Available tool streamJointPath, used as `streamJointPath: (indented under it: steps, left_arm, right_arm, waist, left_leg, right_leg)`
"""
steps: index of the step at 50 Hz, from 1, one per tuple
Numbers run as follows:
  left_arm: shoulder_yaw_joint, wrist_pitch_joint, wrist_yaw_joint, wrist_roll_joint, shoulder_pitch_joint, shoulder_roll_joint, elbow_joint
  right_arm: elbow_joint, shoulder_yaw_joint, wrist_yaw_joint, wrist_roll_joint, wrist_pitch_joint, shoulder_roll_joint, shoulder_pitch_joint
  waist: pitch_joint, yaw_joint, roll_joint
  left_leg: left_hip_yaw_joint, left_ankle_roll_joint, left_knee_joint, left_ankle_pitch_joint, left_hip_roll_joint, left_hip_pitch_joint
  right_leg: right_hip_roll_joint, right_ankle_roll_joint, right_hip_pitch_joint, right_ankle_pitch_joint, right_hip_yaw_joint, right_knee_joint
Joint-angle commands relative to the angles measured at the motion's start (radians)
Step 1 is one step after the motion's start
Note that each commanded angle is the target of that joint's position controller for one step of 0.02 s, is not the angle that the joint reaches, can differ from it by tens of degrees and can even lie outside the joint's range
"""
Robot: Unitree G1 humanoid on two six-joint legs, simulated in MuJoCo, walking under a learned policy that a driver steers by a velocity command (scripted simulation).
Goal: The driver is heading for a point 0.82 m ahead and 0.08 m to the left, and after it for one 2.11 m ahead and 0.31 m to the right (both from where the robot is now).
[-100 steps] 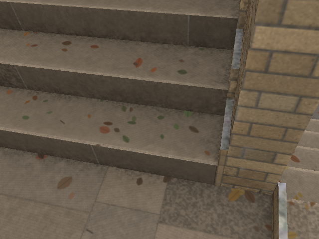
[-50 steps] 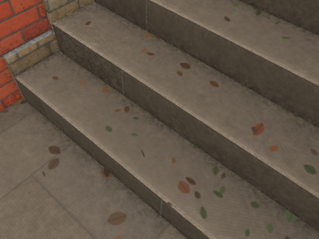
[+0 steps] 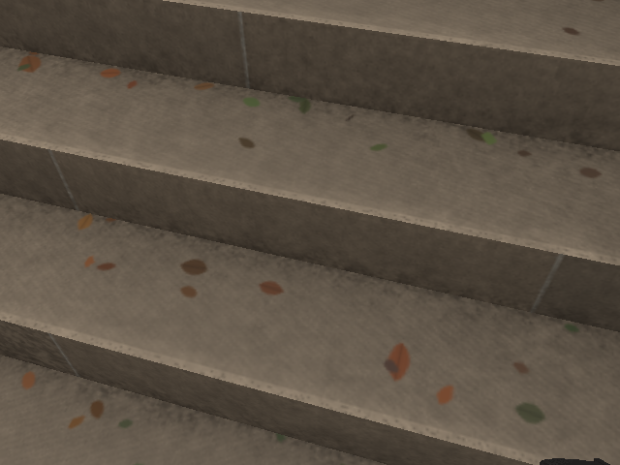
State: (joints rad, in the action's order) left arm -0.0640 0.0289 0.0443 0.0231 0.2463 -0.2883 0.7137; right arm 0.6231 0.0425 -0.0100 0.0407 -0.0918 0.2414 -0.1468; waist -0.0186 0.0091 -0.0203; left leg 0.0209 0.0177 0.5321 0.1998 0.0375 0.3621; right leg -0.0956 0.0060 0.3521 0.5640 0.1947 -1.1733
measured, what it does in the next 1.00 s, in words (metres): climbs: right foot 0.17 m higher, then left foot 0.17 m higher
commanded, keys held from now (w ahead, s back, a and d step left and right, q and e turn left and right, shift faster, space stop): w+e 0.06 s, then w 0.26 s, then w+q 0.68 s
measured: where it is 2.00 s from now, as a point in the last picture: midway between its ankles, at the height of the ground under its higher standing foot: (212, 162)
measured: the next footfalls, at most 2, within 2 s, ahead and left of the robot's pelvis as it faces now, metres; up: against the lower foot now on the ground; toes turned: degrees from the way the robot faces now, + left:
right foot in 0.36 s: +0.24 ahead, -0.18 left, +0.17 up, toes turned -12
left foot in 1.00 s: +0.61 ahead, +0.11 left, +0.34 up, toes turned +16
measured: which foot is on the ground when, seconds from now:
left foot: down 0.00-0.38, up 0.40-0.98, down 1.00-1.00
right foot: up 0.00-0.34, down 0.36-1.00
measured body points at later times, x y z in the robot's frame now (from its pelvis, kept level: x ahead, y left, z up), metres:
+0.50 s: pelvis +0.17 -0.08 +0.11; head +0.16 -0.09 +0.56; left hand +0.33 +0.14 +0.01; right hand +0.16 -0.33 -0.04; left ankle +0.08 +0.10 -0.41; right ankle +0.20 -0.17 -0.56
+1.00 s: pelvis +0.41 -0.02 +0.18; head +0.45 -0.03 +0.63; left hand +0.26 +0.19 +0.05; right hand +0.70 -0.13 +0.13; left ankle +0.57 +0.10 -0.40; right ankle +0.20 -0.18 -0.54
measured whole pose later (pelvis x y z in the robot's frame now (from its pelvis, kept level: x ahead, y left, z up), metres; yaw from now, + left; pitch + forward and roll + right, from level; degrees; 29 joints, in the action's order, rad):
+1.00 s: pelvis +0.41 -0.02 +0.18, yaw +9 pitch +4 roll +4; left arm -0.01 0.00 0.08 0.02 0.53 -0.16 1.00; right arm 0.53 -0.06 0.07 -0.04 0.00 0.14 0.05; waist -0.02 -0.05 -0.04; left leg 0.20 0.13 1.32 0.36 -0.05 1.04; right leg 0.20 0.06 -0.20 0.29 -0.33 -0.21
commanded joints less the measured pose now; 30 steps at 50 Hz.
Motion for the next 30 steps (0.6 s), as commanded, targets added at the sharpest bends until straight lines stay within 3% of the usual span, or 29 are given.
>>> streamJointPath:
  steps: [1, 2, 3, 4, 5, 6, 7, 9, 10, 11, 12, 13, 14, 15, 16, 17, 18, 19, 20, 21, 22, 23, 24, 25, 26, 27, 28, 29, 30]
  left_arm:
    - [-0.002, 0.007, 0.001, 0.041, -0.023, -0.063, -0.117]
    - [0.019, 0.001, 0.000, 0.030, -0.113, -0.021, -0.156]
    - [0.037, -0.001, -0.012, 0.013, -0.138, 0.016, -0.193]
    - [0.059, -0.004, -0.025, 0.014, -0.174, 0.064, -0.217]
    - [0.078, -0.002, -0.034, 0.021, -0.185, 0.096, -0.242]
    - [0.102, -0.003, -0.034, 0.012, -0.203, 0.133, -0.267]
    - [0.119, -0.008, -0.031, 0.007, -0.216, 0.164, -0.279]
    - [0.134, -0.020, -0.032, -0.004, -0.247, 0.167, -0.328]
    - [0.149, -0.018, -0.041, -0.012, -0.271, 0.169, -0.361]
    - [0.156, -0.010, -0.047, -0.017, -0.343, 0.159, -0.384]
    - [0.169, 0.003, -0.052, -0.023, -0.394, 0.172, -0.420]
    - [0.185, 0.011, -0.056, -0.035, -0.411, 0.157, -0.430]
    - [0.196, 0.017, -0.057, -0.036, -0.440, 0.176, -0.425]
    - [0.186, 0.022, -0.053, -0.015, -0.397, 0.175, -0.383]
    - [0.160, 0.024, -0.047, -0.014, -0.306, 0.130, -0.345]
    - [0.123, 0.019, -0.047, -0.030, -0.131, 0.054, -0.286]
    - [0.090, 0.018, -0.048, -0.034, -0.061, -0.006, -0.255]
    - [0.051, 0.019, -0.046, -0.053, 0.075, -0.104, -0.199]
    - [-0.014, -0.004, -0.034, -0.093, 0.263, -0.250, -0.098]
    - [-0.019, 0.000, -0.013, -0.115, 0.334, -0.219, -0.057]
    - [0.003, 0.015, -0.038, -0.060, 0.219, -0.141, -0.023]
    - [0.014, 0.021, -0.064, -0.021, 0.151, -0.068, 0.047]
    - [0.022, 0.023, -0.083, -0.033, 0.076, 0.015, 0.111]
    - [0.033, 0.026, -0.092, -0.044, 0.021, 0.082, 0.159]
    - [0.035, 0.026, -0.097, -0.029, 0.011, 0.108, 0.198]
    - [0.041, 0.028, -0.091, -0.030, 0.023, 0.131, 0.228]
    - [0.031, 0.026, -0.079, -0.019, 0.029, 0.111, 0.242]
    - [0.031, 0.018, -0.068, -0.034, 0.045, 0.095, 0.256]
    - [0.052, 0.017, -0.058, -0.065, 0.062, 0.120, 0.253]
  right_arm:
    - [0.015, 0.044, -0.019, -0.018, 0.027, 0.112, -0.197]
    - [0.044, 0.032, -0.029, -0.025, 0.036, 0.102, -0.207]
    - [0.077, 0.024, -0.037, -0.024, 0.037, 0.104, -0.210]
    - [0.128, 0.013, -0.040, -0.019, 0.040, 0.074, -0.261]
    - [0.161, 0.002, -0.042, -0.022, 0.041, 0.050, -0.292]
    - [0.167, 0.006, -0.037, -0.019, 0.051, 0.073, -0.292]
    - [0.194, 0.002, -0.032, -0.019, 0.058, 0.064, -0.319]
    - [0.204, -0.003, -0.031, -0.022, 0.075, 0.079, -0.277]
    - [0.206, -0.008, -0.028, -0.027, 0.077, 0.089, -0.229]
    - [0.201, -0.011, -0.037, -0.019, 0.073, 0.105, -0.213]
    - [0.202, -0.014, -0.053, -0.017, 0.065, 0.133, -0.222]
    - [0.200, -0.006, -0.056, -0.035, 0.066, 0.168, -0.215]
    - [0.232, 0.000, -0.056, -0.064, 0.074, 0.183, -0.291]
    - [0.276, -0.001, -0.048, -0.090, 0.067, 0.183, -0.350]
    - [0.290, 0.009, -0.038, -0.080, 0.059, 0.225, -0.382]
    - [0.289, 0.012, -0.040, -0.055, 0.059, 0.248, -0.357]
    - [0.306, 0.018, -0.027, -0.058, 0.049, 0.266, -0.332]
    - [0.282, 0.025, -0.027, -0.046, 0.033, 0.240, -0.290]
    - [0.293, -0.012, 0.007, -0.029, 0.008, 0.012, -0.337]
    - [0.376, 0.008, 0.052, -0.053, -0.014, -0.009, -0.356]
    - [0.313, 0.010, 0.078, -0.077, -0.004, -0.059, -0.283]
    - [0.244, -0.012, 0.069, -0.077, 0.014, -0.090, -0.162]
    - [0.220, -0.008, 0.052, -0.058, 0.031, -0.040, -0.143]
    - [0.238, -0.008, 0.037, -0.065, 0.049, -0.047, -0.194]
    - [0.269, -0.014, 0.021, -0.078, 0.066, -0.069, -0.275]
    - [0.268, -0.021, 0.013, -0.076, 0.076, -0.086, -0.287]
    - [0.240, -0.035, 0.002, -0.062, 0.078, -0.118, -0.283]
    - [0.236, -0.039, -0.002, -0.053, 0.084, -0.134, -0.254]
    - [0.197, -0.039, -0.010, -0.061, 0.092, -0.110, -0.176]
  waist:
    - [0.070, 0.071, 0.175]
    - [0.005, 0.079, 0.113]
    - [-0.035, 0.050, 0.109]
    - [-0.055, 0.053, 0.128]
    - [-0.062, 0.041, 0.102]
    - [-0.066, 0.032, 0.050]
    - [-0.058, 0.035, 0.059]
    - [-0.046, 0.001, 0.030]
    - [-0.071, -0.037, 0.025]
    - [-0.077, -0.030, 0.028]
    - [-0.037, -0.035, 0.058]
    - [-0.001, -0.039, 0.051]
    - [0.058, -0.011, 0.088]
    - [0.115, -0.015, 0.175]
    - [0.191, -0.050, 0.243]
    - [0.308, -0.120, 0.265]
    - [0.345, -0.161, 0.341]
    - [0.361, -0.192, 0.254]
    - [0.425, -0.199, -0.243]
    - [0.447, -0.215, -0.137]
    - [0.249, -0.143, -0.090]
    - [0.052, -0.088, -0.088]
    - [-0.033, -0.023, -0.018]
    - [-0.047, 0.043, -0.051]
    - [-0.064, 0.079, -0.071]
    - [-0.079, 0.086, -0.067]
    - [-0.090, 0.102, -0.061]
    - [-0.087, 0.102, -0.043]
    - [-0.080, 0.080, -0.058]
  left_leg:
    - [-0.486, 0.287, -0.258, 0.028, -0.459, -0.461]
    - [-0.436, 0.232, -0.310, 0.230, -0.413, -0.399]
    - [-0.385, 0.206, -0.333, 0.278, -0.381, -0.329]
    - [-0.356, 0.200, -0.357, 0.285, -0.376, -0.296]
    - [-0.317, 0.190, -0.358, 0.275, -0.377, -0.285]
    - [-0.273, 0.185, -0.353, 0.237, -0.381, -0.267]
    - [-0.268, 0.186, -0.351, 0.224, -0.410, -0.286]
    - [-0.180, 0.153, -0.366, 0.236, -0.397, -0.236]
    - [-0.093, 0.132, -0.372, 0.239, -0.322, -0.086]
    - [-0.048, 0.140, -0.418, 0.211, -0.277, 0.038]
    - [-0.055, 0.169, -0.504, 0.152, -0.295, 0.107]
    - [0.003, 0.183, -0.595, 0.084, -0.265, 0.173]
    - [0.024, 0.200, -0.634, 0.001, -0.260, 0.138]
    - [0.055, 0.210, -0.573, -0.421, -0.245, 0.010]
    - [0.068, 0.211, -0.434, -0.987, -0.269, -0.169]
    - [0.061, 0.201, -0.260, -1.438, -0.305, -0.351]
    - [0.057, 0.166, -0.091, -1.615, -0.284, -0.464]
    - [-0.018, 0.153, 0.172, -1.484, -0.274, -0.300]
    - [-0.088, 0.078, 0.619, -0.333, -0.033, 0.182]
    - [-0.387, 0.031, 1.151, 0.005, 0.118, 0.294]
    - [-0.383, 0.022, 1.389, 0.058, 0.092, 0.467]
    - [-0.281, 0.047, 1.485, 0.046, 0.039, 0.605]
    - [-0.244, 0.053, 1.463, -0.050, -0.011, 0.617]
    - [-0.244, 0.056, 1.473, -0.095, -0.018, 0.578]
    - [-0.251, 0.056, 1.452, -0.123, -0.006, 0.554]
    - [-0.263, 0.064, 1.409, -0.172, 0.000, 0.571]
    - [-0.249, 0.053, 1.377, -0.218, 0.010, 0.595]
    - [-0.236, 0.046, 1.353, -0.234, 0.010, 0.632]
    - [-0.188, 0.052, 1.318, -0.243, 0.010, 0.709]
  right_leg:
    - [0.084, 0.046, 0.653, 0.098, -0.117, -0.756]
    - [0.114, 0.038, 0.726, 0.090, -0.144, -0.859]
    - [0.138, 0.030, 0.767, 0.063, -0.120, -0.909]
    - [0.134, 0.014, 0.820, 0.064, -0.117, -1.047]
    - [0.136, -0.002, 0.887, 0.042, -0.082, -1.106]
    - [0.133, -0.006, 0.958, 0.012, -0.052, -1.119]
    - [0.115, -0.007, 1.051, 0.019, -0.053, -1.243]
    - [0.129, 0.015, 1.102, -0.047, -0.045, -1.219]
    - [0.151, 0.024, 1.026, -0.141, -0.095, -1.019]
    - [0.151, 0.036, 0.911, -0.250, -0.157, -0.866]
    - [0.182, 0.040, 0.783, -0.319, -0.185, -0.784]
    - [0.191, 0.030, 0.561, -0.286, -0.276, -0.509]
    - [0.174, 0.011, 0.372, -0.188, -0.354, -0.352]
    - [0.132, -0.028, 0.235, -0.076, -0.416, -0.263]
    - [0.071, -0.061, 0.185, 0.019, -0.446, -0.250]
    - [0.028, -0.091, 0.119, 0.047, -0.422, -0.150]
    - [0.014, -0.090, 0.062, -0.008, -0.314, 0.098]
    - [0.105, -0.136, -0.120, -0.192, 0.006, 0.233]
    - [0.446, -0.334, -0.393, -0.299, 0.636, 0.690]
    - [0.551, -0.396, -0.314, -0.201, 0.951, 0.889]
    - [0.544, -0.351, -0.180, -0.024, 0.753, 0.847]
    - [0.508, -0.274, -0.054, 0.098, 0.579, 0.809]
    - [0.456, -0.196, 0.079, 0.079, 0.378, 0.769]
    - [0.404, -0.122, 0.129, -0.030, 0.215, 0.763]
    - [0.368, -0.061, 0.142, -0.116, 0.092, 0.771]
    - [0.354, -0.014, 0.125, -0.191, -0.012, 0.769]
    - [0.359, 0.023, 0.137, -0.293, -0.089, 0.762]
    - [0.349, 0.034, 0.121, -0.334, -0.155, 0.756]
    - [0.350, -0.009, 0.083, -0.296, -0.202, 0.800]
